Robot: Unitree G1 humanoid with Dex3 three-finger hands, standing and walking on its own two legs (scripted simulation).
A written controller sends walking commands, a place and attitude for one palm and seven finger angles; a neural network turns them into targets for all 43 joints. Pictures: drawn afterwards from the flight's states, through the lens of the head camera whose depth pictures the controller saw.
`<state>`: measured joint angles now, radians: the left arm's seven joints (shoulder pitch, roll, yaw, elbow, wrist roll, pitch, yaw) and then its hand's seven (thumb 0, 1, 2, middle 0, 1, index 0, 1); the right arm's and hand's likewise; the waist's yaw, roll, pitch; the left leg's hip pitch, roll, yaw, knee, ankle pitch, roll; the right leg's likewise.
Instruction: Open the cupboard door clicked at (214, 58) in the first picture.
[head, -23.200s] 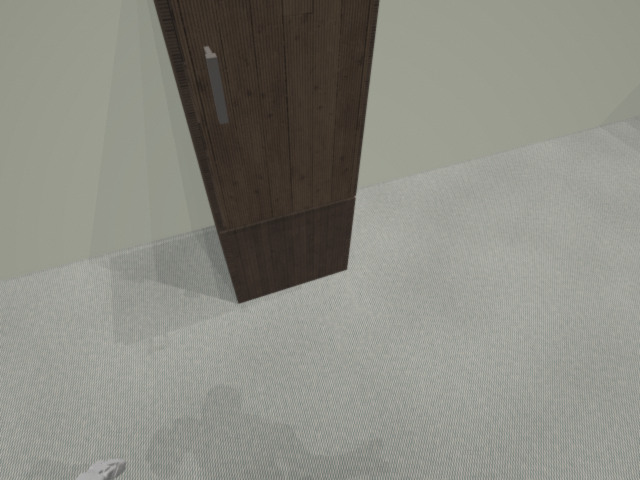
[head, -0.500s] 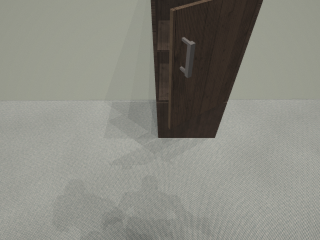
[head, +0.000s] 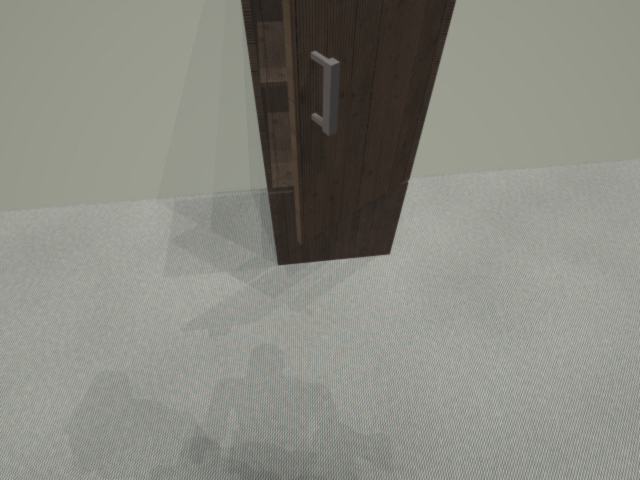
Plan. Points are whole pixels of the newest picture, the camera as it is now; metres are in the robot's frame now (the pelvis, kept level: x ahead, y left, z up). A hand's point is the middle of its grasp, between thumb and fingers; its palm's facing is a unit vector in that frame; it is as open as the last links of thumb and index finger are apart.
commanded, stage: walk to a spot facing it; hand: left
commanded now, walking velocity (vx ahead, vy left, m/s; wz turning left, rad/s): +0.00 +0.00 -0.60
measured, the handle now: (323, 94) +0.70 +0.04 +0.09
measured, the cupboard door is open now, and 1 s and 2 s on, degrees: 32 32 32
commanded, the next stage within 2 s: none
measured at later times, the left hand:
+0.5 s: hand out of the picture +0.07 +0.19 -0.17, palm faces -0.18 -0.95 -0.25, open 7.4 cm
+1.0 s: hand (235, 472) +0.15 +0.13 -0.17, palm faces -0.50 -0.83 -0.25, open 7.4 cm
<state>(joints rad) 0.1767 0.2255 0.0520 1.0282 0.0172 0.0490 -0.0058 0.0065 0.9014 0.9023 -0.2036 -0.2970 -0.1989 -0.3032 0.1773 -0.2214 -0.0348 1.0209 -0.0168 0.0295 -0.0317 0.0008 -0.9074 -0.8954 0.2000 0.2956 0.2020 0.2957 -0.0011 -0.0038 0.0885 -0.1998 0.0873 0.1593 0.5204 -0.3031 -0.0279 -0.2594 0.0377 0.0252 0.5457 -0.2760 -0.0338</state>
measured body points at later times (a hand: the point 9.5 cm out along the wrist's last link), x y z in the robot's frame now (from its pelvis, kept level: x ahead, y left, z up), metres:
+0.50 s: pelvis -0.02 -0.01 +0.00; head +0.04 -0.02 +0.45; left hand +0.08 +0.24 -0.15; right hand +0.04 -0.28 -0.13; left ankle -0.01 +0.14 -0.72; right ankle -0.01 -0.11 -0.73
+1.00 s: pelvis -0.02 -0.01 +0.00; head +0.04 -0.04 +0.44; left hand +0.18 +0.18 -0.15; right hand -0.08 -0.29 -0.14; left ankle +0.05 +0.10 -0.72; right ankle -0.05 -0.13 -0.73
